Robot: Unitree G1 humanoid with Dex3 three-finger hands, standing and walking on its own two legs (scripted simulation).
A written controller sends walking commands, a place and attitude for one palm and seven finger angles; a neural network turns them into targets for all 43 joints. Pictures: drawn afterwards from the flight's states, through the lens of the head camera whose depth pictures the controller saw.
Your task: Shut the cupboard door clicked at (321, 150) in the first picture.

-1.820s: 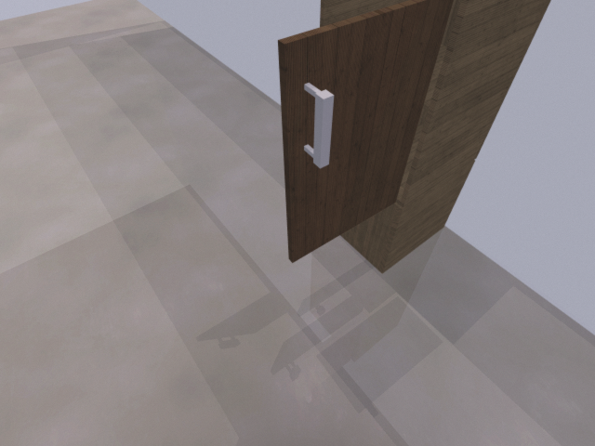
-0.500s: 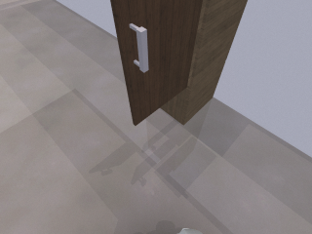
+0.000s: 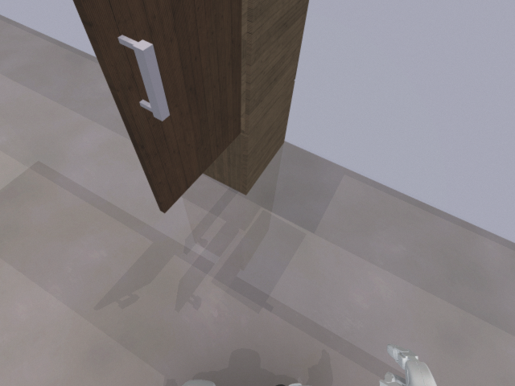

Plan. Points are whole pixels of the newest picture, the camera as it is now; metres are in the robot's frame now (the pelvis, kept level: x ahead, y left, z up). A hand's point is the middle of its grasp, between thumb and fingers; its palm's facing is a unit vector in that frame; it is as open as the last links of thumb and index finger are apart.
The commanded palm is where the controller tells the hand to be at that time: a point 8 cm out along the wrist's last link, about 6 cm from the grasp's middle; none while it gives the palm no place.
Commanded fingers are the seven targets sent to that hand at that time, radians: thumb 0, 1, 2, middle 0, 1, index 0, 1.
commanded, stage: walk around to get in front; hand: left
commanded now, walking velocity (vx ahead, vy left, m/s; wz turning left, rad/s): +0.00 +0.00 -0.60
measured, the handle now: (144, 80) +0.57 +0.27 +0.10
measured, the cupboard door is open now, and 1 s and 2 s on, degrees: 87 87 87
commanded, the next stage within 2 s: none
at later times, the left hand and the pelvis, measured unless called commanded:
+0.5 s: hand (175, 359) +0.16 +0.16 -0.16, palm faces -0.31 -0.91 -0.29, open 7.4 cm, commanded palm none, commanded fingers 0.00 0.90 0.90 -0.20 -0.30 -0.20 -0.30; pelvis -0.01 -0.01 +0.00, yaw -19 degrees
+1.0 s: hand (202, 325) +0.22 +0.12 -0.16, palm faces -0.56 -0.80 -0.20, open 7.4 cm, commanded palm none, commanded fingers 0.00 0.90 0.90 -0.20 -0.30 -0.20 -0.30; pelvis +0.02 +0.01 +0.01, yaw -36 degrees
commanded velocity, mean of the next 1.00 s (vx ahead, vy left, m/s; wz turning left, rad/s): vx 0.00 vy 0.00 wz -0.60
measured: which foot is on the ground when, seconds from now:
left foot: up 0.00-0.00, down 0.02-0.36, up 0.38-0.70, down 0.72-1.00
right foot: down 0.00-0.00, up 0.02-0.34, down 0.36-0.72, up 0.74-1.00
